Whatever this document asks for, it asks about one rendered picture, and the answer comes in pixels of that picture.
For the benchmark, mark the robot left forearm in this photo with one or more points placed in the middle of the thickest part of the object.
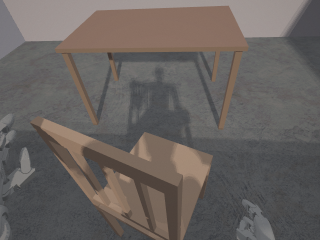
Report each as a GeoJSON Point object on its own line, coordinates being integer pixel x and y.
{"type": "Point", "coordinates": [5, 230]}

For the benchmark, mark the right robot hand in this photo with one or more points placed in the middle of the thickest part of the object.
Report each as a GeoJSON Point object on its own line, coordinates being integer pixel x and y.
{"type": "Point", "coordinates": [258, 229]}

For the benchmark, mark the table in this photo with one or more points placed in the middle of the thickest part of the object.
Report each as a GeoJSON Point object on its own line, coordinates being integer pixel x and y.
{"type": "Point", "coordinates": [176, 29]}

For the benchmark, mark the left robot hand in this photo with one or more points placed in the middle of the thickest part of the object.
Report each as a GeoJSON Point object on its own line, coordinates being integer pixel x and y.
{"type": "Point", "coordinates": [19, 178]}

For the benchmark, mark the chair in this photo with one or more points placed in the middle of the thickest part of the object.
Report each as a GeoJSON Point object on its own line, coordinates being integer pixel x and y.
{"type": "Point", "coordinates": [155, 187]}

